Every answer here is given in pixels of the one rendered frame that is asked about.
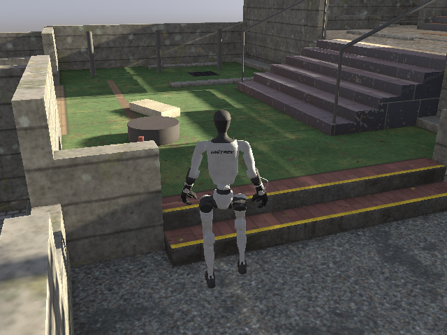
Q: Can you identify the robot left foot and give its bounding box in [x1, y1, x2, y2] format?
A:
[205, 271, 216, 288]

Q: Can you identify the robot right upper arm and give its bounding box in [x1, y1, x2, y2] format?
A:
[237, 140, 257, 179]

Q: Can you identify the robot left hand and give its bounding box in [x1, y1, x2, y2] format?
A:
[181, 190, 197, 205]

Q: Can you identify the left robot forearm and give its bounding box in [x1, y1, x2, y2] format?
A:
[182, 168, 196, 193]

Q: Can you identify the right robot thigh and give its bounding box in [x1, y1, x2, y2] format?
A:
[233, 193, 247, 231]

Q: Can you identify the robot left upper arm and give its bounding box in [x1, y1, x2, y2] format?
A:
[188, 140, 208, 179]

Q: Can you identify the right robot forearm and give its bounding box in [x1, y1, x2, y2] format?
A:
[251, 167, 265, 195]

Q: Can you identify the robot right hand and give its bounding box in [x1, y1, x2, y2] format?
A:
[251, 192, 268, 208]

